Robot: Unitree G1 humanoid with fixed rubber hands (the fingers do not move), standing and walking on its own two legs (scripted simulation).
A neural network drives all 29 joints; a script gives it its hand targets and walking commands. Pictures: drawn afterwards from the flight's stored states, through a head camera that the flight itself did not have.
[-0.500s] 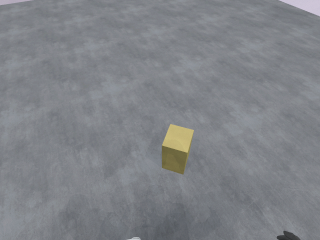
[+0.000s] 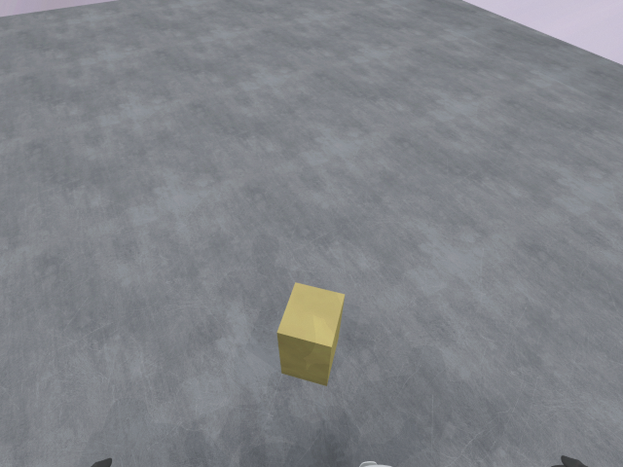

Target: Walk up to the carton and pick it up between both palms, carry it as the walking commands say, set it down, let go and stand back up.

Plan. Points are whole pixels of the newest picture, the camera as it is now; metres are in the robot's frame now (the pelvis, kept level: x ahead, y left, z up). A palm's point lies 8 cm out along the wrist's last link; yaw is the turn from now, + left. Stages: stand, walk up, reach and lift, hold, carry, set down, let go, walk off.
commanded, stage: walk up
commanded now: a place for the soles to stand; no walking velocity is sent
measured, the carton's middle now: (311, 336) +0.59 +0.01 -0.60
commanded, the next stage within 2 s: none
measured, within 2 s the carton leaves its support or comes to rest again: neither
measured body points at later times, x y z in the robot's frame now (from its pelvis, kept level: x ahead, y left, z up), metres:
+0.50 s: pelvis +0.04 +0.00 +0.00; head +0.06 +0.01 +0.45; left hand +0.18 +0.31 -0.09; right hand +0.14 -0.33 -0.09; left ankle +0.08 +0.10 -0.71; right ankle +0.06 -0.13 -0.71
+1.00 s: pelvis +0.04 -0.01 +0.00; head +0.06 +0.00 +0.45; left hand +0.19 +0.30 -0.08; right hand +0.14 -0.34 -0.09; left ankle +0.08 +0.10 -0.71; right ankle +0.07 -0.13 -0.71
